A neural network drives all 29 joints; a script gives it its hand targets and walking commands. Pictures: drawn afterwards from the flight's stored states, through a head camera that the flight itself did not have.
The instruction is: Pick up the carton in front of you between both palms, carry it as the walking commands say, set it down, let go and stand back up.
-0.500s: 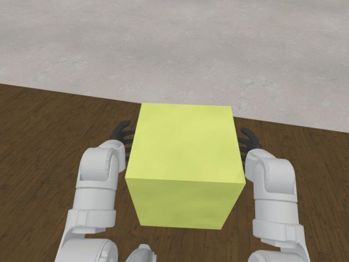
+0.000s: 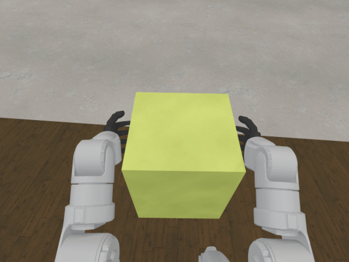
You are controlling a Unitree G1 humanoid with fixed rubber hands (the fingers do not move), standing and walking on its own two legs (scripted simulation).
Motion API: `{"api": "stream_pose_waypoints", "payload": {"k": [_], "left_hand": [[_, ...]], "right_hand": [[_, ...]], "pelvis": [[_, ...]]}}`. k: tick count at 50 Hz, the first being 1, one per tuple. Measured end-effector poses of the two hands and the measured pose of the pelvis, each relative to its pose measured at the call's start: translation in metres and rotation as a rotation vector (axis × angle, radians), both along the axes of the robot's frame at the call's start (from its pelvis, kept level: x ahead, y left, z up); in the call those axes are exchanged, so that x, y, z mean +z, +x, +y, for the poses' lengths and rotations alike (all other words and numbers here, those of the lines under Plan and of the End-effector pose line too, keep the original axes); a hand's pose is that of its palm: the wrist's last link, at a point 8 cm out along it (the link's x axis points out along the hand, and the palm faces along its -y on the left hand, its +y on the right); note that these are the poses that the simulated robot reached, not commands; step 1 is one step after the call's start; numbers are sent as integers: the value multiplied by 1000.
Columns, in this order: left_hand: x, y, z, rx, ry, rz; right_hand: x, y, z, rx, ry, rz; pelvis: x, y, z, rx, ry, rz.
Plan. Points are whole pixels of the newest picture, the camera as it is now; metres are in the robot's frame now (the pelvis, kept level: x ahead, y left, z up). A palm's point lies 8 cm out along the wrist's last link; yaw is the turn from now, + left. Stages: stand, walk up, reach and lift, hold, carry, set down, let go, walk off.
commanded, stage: carry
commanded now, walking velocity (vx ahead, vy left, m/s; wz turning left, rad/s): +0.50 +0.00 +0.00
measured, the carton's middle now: (180, 159) +0.37 -0.02 +0.03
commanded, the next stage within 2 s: none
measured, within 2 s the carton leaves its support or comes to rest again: neither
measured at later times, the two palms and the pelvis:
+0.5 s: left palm (128, 89) +0.65 +0.14 +0.02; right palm (216, 88) +0.67 -0.16 +0.01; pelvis +0.32 -0.03 -0.06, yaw +2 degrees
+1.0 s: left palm (137, 42) +1.01 +0.14 -0.01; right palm (204, 47) +0.98 -0.15 +0.00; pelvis +0.64 +0.01 -0.11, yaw -1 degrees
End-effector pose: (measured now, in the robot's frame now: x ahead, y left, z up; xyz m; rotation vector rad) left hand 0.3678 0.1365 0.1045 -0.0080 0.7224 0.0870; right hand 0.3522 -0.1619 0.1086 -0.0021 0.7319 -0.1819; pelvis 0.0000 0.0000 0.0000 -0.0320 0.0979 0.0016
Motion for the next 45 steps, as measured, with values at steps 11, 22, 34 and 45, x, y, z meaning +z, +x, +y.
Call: {"api": "stream_pose_waypoints", "payload": {"k": [11,22,34,45], "left_hand": [[-26,157,-12,41,38,-67],[-89,250,4,112,45,90],[-67,420,20,95,51,-74],[-104,580,11,-24,35,-2]], "right_hand": [[-36,171,-12,62,8,-66],[-97,288,5,139,14,89],[-81,450,20,113,29,-74],[-110,578,11,23,-14,2]], "pelvis": [[-62,174,-21,34,53,-33],[-62,285,-37,29,55,-16],[-79,448,-15,-2,37,-9],[-121,586,11,-7,18,-30]]}}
